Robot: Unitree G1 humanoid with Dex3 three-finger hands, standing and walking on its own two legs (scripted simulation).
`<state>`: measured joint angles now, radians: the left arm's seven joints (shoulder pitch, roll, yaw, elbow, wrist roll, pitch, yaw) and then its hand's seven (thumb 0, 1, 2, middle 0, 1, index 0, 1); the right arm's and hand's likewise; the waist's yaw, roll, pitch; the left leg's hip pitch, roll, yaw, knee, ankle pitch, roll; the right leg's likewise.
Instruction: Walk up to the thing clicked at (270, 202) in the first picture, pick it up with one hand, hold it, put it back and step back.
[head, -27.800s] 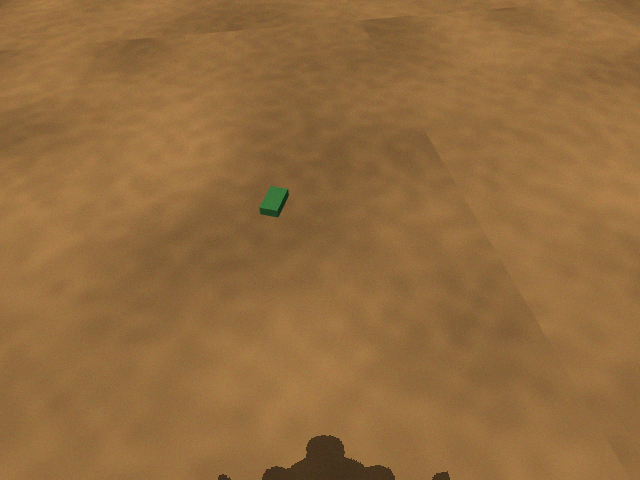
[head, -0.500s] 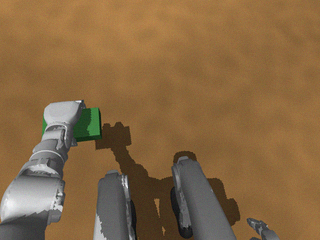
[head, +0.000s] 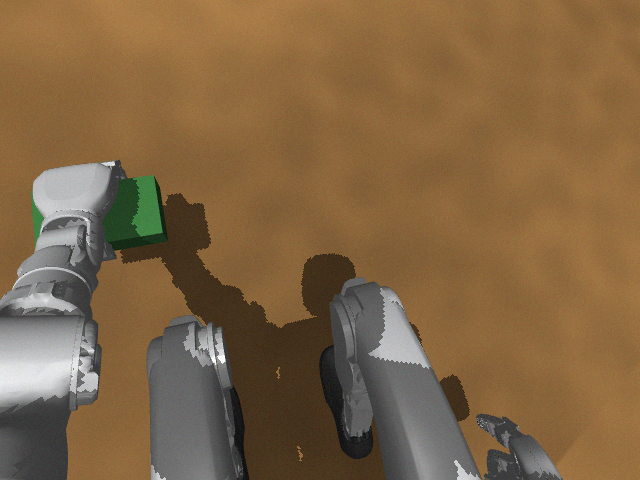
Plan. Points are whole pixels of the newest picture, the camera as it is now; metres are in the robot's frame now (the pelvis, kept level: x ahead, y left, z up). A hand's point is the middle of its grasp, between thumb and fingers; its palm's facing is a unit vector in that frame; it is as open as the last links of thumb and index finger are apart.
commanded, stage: crouch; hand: left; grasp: from above
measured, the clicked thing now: (103, 217) +0.48 +0.23 -0.20
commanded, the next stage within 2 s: lower in 0.48 s
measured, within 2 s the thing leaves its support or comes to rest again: neither
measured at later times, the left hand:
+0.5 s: hand (107, 220) +0.48 +0.23 -0.23, palm faces -0.46 -0.04 -0.89, open 11.3 cm
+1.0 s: hand (119, 225) +0.48 +0.23 -0.28, palm faces -0.48 -0.04 -0.88, open 11.3 cm
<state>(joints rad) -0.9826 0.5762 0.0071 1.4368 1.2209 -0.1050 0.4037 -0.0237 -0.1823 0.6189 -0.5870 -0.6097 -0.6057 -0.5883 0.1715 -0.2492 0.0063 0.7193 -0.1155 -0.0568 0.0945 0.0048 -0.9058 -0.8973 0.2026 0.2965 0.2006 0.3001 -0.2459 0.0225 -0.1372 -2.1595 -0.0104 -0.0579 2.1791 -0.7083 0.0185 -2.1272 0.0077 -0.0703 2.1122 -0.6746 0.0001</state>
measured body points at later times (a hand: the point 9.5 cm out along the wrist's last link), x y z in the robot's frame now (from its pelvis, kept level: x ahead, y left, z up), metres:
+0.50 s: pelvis -0.01 +0.00 -0.05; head +0.25 +0.05 +0.32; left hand +0.50 +0.23 -0.18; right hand +0.01 -0.27 -0.15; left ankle +0.07 +0.11 -0.37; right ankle +0.09 -0.12 -0.37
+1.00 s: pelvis -0.01 +0.00 -0.08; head +0.26 +0.06 +0.28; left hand +0.51 +0.23 -0.23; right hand +0.01 -0.27 -0.17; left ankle +0.07 +0.11 -0.37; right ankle +0.09 -0.12 -0.37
